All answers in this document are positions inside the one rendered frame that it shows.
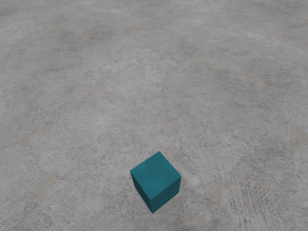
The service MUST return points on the carton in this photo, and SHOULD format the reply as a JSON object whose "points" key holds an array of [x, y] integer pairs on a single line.
{"points": [[156, 180]]}

